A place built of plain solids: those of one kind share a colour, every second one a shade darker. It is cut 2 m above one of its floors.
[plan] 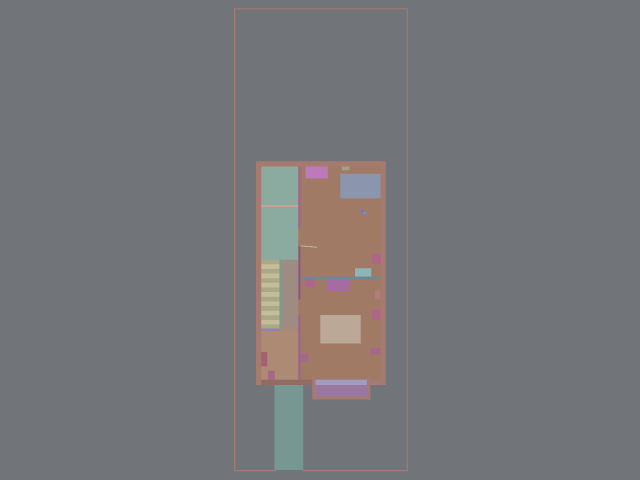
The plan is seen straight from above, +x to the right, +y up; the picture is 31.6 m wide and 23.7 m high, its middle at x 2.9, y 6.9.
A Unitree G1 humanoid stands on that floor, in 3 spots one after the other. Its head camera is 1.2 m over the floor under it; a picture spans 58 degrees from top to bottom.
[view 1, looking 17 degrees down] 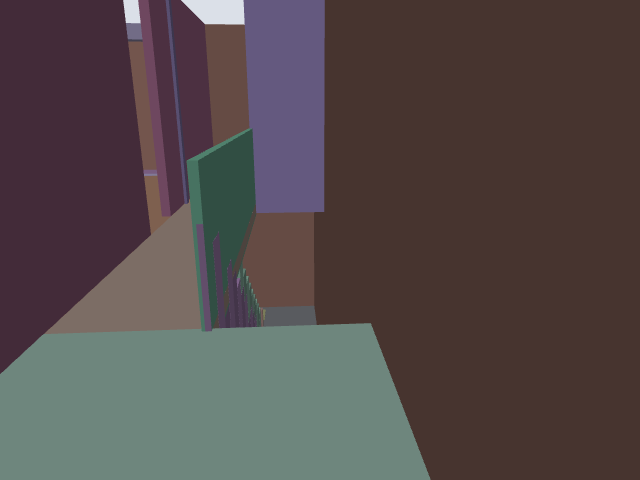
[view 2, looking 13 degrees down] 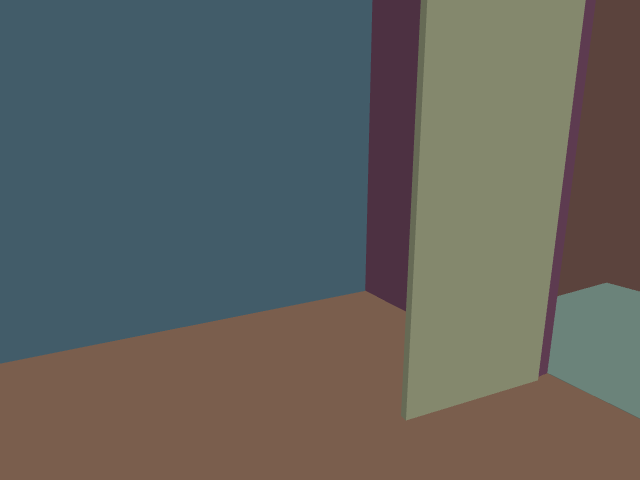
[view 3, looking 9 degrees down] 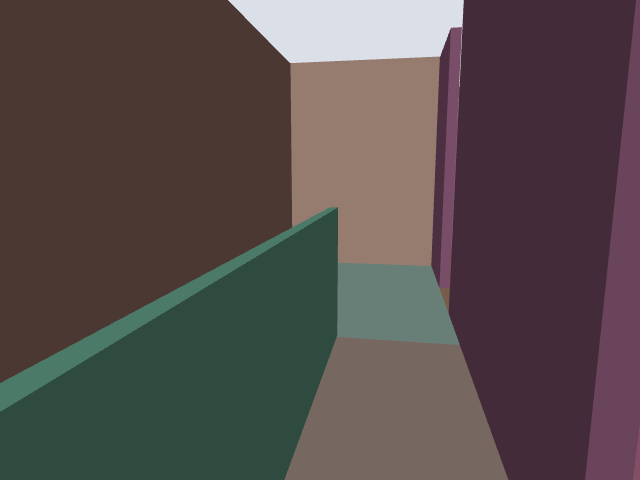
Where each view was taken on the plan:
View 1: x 0.45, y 8.17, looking -94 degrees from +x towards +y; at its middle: wall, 6.80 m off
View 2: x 3.88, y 7.84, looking -119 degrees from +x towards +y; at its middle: bedrooms_wall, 3.23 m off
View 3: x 1.37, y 2.93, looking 100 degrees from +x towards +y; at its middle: well_guard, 2.36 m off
